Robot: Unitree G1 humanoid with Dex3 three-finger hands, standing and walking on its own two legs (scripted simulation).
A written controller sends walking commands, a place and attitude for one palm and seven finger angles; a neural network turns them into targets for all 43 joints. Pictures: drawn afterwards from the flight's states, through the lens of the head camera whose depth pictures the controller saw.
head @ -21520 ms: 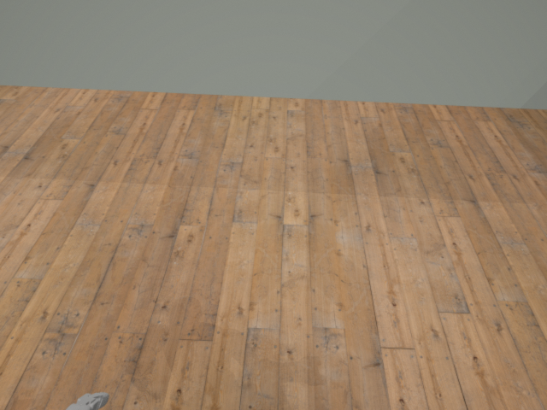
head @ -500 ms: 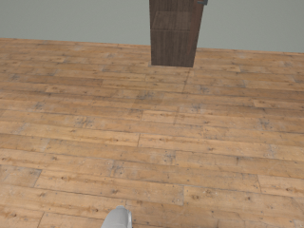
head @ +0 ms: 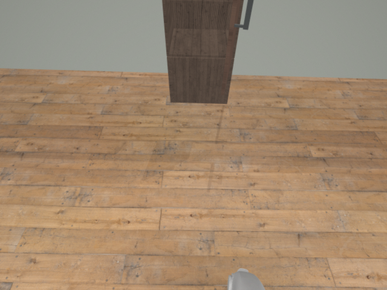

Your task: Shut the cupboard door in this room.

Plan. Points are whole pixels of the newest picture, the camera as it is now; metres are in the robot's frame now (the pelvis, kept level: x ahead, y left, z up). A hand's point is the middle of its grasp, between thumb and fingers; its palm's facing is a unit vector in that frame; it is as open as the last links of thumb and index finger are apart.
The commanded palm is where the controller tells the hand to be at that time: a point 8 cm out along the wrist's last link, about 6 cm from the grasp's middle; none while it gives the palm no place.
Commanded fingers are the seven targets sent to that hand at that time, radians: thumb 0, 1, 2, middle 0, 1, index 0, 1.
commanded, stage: turn or walk to find it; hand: left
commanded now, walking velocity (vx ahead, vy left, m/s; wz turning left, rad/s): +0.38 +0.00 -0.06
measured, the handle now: (243, 9) +1.15 -0.16 +0.08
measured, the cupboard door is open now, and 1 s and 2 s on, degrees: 79 79 79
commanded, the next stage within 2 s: stand and wait in 0.10 s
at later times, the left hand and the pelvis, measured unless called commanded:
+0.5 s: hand (149, 258) +0.22 +0.13 -0.17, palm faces +0.04 -0.98 -0.21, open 7.2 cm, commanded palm none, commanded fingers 0.00 0.90 0.90 -0.20 -0.30 -0.20 -0.30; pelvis +0.18 -0.06 +0.00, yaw +0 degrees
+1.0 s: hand (146, 260) +0.22 +0.13 -0.18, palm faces +0.01 -0.99 -0.17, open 7.4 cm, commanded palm none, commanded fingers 0.00 0.90 0.90 -0.20 -0.30 -0.20 -0.30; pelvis +0.24 -0.03 +0.00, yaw -2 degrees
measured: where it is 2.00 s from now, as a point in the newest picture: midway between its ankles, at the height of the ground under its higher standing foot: (201, 231)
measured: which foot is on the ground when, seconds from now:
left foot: down 0.00-0.16, up 0.18-0.52, down 0.54-1.00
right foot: up 0.00-0.14, down 0.16-1.00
